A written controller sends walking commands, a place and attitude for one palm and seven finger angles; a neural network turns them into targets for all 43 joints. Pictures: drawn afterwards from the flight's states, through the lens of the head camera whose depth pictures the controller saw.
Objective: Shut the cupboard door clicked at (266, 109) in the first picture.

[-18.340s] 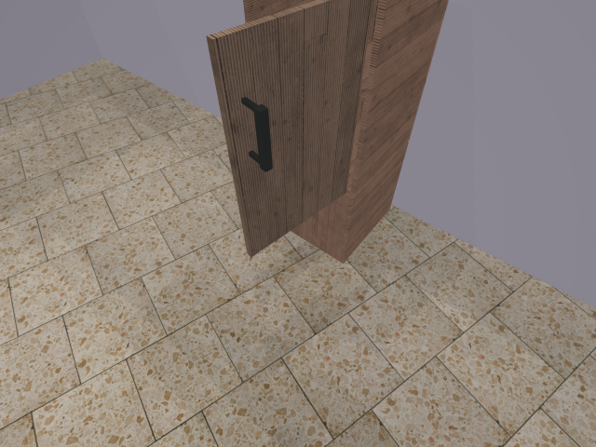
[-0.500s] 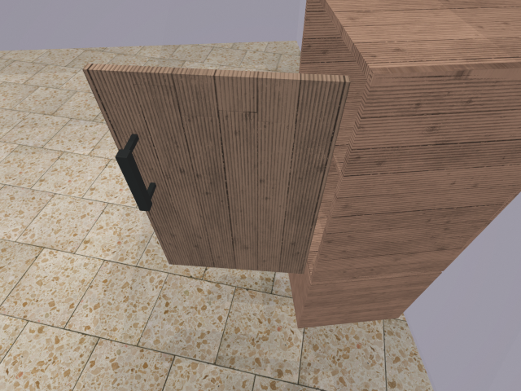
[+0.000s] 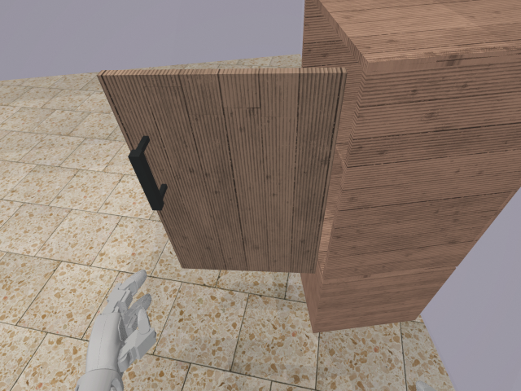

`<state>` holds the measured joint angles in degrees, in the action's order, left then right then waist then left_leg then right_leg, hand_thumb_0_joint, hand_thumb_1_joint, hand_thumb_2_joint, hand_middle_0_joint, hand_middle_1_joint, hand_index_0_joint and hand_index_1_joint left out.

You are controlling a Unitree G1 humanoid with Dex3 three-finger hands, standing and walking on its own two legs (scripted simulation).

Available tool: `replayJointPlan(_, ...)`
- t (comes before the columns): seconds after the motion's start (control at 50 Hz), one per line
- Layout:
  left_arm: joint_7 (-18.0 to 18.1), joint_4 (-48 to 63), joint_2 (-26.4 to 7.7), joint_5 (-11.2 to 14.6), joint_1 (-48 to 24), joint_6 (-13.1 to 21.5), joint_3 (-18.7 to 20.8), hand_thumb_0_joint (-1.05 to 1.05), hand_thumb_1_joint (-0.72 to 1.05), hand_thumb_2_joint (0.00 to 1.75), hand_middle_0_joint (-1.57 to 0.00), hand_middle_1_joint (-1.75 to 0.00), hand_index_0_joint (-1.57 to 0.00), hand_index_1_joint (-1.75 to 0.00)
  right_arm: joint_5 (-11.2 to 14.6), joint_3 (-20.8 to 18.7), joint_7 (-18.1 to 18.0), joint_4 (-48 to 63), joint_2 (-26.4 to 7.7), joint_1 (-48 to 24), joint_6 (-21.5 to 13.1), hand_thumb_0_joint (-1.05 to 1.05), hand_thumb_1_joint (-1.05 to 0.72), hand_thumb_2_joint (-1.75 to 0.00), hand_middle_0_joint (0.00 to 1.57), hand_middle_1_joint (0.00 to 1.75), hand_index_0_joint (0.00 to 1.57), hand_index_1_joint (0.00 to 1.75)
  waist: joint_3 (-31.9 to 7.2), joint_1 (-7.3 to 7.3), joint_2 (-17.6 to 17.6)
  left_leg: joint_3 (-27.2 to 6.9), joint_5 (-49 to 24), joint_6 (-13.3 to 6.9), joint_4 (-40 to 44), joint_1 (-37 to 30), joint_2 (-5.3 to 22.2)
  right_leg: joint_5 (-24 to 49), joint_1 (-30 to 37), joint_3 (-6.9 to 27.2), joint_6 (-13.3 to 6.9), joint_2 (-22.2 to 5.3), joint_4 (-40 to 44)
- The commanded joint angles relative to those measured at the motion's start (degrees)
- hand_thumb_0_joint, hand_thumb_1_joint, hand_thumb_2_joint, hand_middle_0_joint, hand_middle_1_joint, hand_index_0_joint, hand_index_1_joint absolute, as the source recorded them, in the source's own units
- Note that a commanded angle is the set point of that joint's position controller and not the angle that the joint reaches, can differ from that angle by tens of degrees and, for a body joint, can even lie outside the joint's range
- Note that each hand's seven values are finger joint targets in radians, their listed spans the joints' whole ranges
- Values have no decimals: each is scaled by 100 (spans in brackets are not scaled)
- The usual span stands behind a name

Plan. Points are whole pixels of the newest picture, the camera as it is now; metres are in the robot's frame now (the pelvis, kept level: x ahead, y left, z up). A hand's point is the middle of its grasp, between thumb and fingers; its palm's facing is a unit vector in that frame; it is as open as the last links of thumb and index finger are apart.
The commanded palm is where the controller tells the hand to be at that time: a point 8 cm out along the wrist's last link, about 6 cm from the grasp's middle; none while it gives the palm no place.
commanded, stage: raise the hand and make a fist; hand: left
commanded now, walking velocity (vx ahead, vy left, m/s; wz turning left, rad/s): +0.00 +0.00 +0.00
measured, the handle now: (151, 174) +0.49 +0.22 +0.07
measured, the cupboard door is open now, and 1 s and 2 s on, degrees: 80 80 80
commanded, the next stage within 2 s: bring the fist close to the handle in 1.72 s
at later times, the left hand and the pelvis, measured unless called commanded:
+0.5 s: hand (158, 369) +0.17 +0.15 +0.01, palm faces -0.21 -0.98 -0.05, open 4.8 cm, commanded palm +0.13 +0.23 +0.00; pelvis -0.06 +0.02 -0.07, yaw +1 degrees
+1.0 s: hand (115, 337) +0.20 +0.21 +0.04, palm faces -0.02 -1.00 -0.06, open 3.1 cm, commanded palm +0.17 +0.26 +0.05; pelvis -0.02 +0.03 -0.04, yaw +0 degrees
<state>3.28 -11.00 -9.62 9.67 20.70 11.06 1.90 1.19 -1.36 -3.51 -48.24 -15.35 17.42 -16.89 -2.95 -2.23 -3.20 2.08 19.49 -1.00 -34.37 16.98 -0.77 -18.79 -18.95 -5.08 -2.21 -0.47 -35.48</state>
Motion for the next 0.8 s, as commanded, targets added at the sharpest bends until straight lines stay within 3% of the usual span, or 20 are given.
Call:
replayJointPlan(0.0,-1087,-265,394,421,2145,1456,176,0,90,90,-38,-50,-38,-50,-92,-342,235,1518,-456,-682,-410,0,-90,-90,20,30,20,30,137,516,2784,-299,-460,143,-678,1851,-116,653,-774,468,292,-231,-199)
replayJointPlan(0.02,-1476,-168,204,529,2266,1860,376,0,90,90,-40,-52,-40,-52,-88,-378,314,1680,-461,-755,-348,0,-90,-90,20,30,20,30,-73,614,2687,-221,-349,201,-915,2146,-182,766,-680,659,284,-290,-407)
replayJointPlan(0.06,-2196,-87,-254,512,2033,2478,648,0,90,90,-44,-56,-44,-56,-86,-436,486,2006,-554,-909,-229,0,-90,-90,20,30,20,30,-481,630,1605,-127,-432,252,-1390,2386,-241,1198,-678,860,132,-403,-952)
replayJointPlan(0.08,-2280,93,-662,412,1884,2526,984,0,90,90,-46,-58,-46,-58,-59,-461,492,2207,-555,-1049,-148,0,-90,-90,20,30,20,30,-594,735,1073,-35,-384,194,-1534,2547,-259,981,-836,904,75,-387,-1114)
replayJointPlan(0.14,-2083,1454,-1159,397,887,2327,1237,0,90,90,-51,-64,-51,-64,-37,-415,429,2729,-531,-1222,79,0,-90,-90,20,30,20,30,-898,778,-365,74,-1,67,-1658,2586,-239,-347,-1358,849,-66,-220,-1363)
replayJointPlan(0.2,-1611,3011,-880,497,-351,2543,875,0,90,90,-57,-70,-57,-70,-63,-293,363,2973,-432,-1049,46,0,-90,-90,20,30,20,30,-1309,372,-816,-178,468,-45,-1940,2448,-109,-1077,-2090,792,-28,-93,-1474)
replayJointPlan(0.24,-1447,4105,-830,525,-1317,2870,558,0,90,90,-60,-74,-60,-74,-100,-225,271,2929,-441,-960,-11,0,-90,-90,20,30,20,30,-1588,19,-642,-416,695,-94,-2128,2317,-23,-1161,-2451,727,-11,20,-1654)
replayJointPlan(0.3,-1654,3810,-435,596,-916,2934,-154,0,90,90,-66,-80,-66,-80,-20,-173,132,2763,-596,-752,-154,0,-90,-90,20,30,20,30,-1293,-269,-107,-556,928,-127,-2311,2499,62,-1421,-2695,756,16,87,-1553)
replayJointPlan(0.36,-2010,2952,-504,463,-726,2191,-428,0,90,90,-71,-86,-71,-86,87,-83,22,2698,-715,-617,-141,0,-90,-90,20,30,20,30,-814,-398,113,-708,1392,-144,-2134,2741,95,-1632,-2732,630,71,96,-1391)
replayJointPlan(0.4,-2109,2289,-770,288,-176,1305,-194,0,90,90,-75,-90,-75,-90,181,-73,-15,2791,-724,-533,-28,0,-90,-90,20,30,20,30,-744,-170,390,-716,1624,-127,-1824,2881,108,-1824,-2498,620,110,49,-1178)
replayJointPlan(0.44,-2054,1903,-1173,198,398,397,391,0,90,90,-79,-94,-79,-94,264,-73,-15,2989,-672,-670,179,0,-90,-90,20,30,20,30,-859,252,405,-650,1492,-107,-1435,2773,59,-1790,-1994,556,96,23,-1050)
replayJointPlan(0.46,-2009,2366,-1099,282,345,109,409,0,90,90,-81,-96,-81,-96,265,-19,-16,3207,-615,-761,267,0,-90,-90,20,30,20,30,-1135,379,378,-605,1335,-94,-1279,2610,-1,-1684,-1654,513,114,-33,-1039)
replayJointPlan(0.5,-1649,2987,-1199,534,418,-202,1002,0,90,90,-84,-100,-84,-100,219,10,-62,3343,-450,-921,396,0,-90,-90,20,30,20,30,-1498,647,469,-540,877,-43,-1144,2360,-27,-1350,-1133,400,112,-15,-1053)
replayJointPlan(0.54,-1139,3483,-1170,787,443,-24,1420,0,90,90,-88,-104,-88,-104,146,60,-98,3282,-307,-983,402,0,-90,-90,20,30,20,30,-1510,768,351,-558,331,14,-1091,2157,1,-775,-878,239,47,66,-1139)
replayJointPlan(0.58,-813,3690,-972,822,482,449,1376,0,90,90,-92,-108,-92,-108,94,61,-75,3147,-271,-742,322,0,-90,-90,20,30,20,30,-1372,657,420,-532,-208,44,-1095,2004,68,-78,-962,124,21,123,-1243)
replayJointPlan(0.64,-841,3785,-853,514,121,1263,801,0,90,90,-97,-114,-97,-114,-47,53,46,2938,-420,-536,140,0,-90,-90,20,30,20,30,-1102,304,110,-563,-449,34,-1297,1989,108,143,-1540,74,20,130,-1475)
replayJointPlan(0.68,-1173,3471,-507,384,191,1528,159,0,90,90,-101,-118,-101,-118,-37,14,109,2808,-521,-430,17,0,-90,-90,20,30,20,30,-933,73,-65,-626,-335,61,-1368,1894,150,-39,-1944,42,24,120,-1519)
replayJointPlan(0.72,-1565,3247,-438,394,327,1447,-129,0,90,90,-104,-122,-104,-122,24,-40,109,2814,-629,-340,-74,0,-90,-90,20,30,20,30,-876,-30,-141,-709,-90,59,-1311,1817,168,-207,-2016,74,37,99,-1393)
replayJointPlan(0.74,-1736,3124,-486,420,354,1295,-131,0,90,90,-106,-124,-106,-124,58,-60,98,2822,-684,-311,-98,0,-90,-90,20,30,20,30,-915,-54,43,-741,-44,21,-1286,1832,154,-204,-1884,108,42,95,-1305)
replayJointPlan(0.78,-1892,3180,-970,435,356,980,294,0,90,90,-110,-128,-110,-128,134,-123,32,2903,-737,-292,-93,0,-90,-90,20,30,20,30,-1048,58,255,-721,145,-6,-1166,1848,137,-339,-1640,178,65,68,-1122)
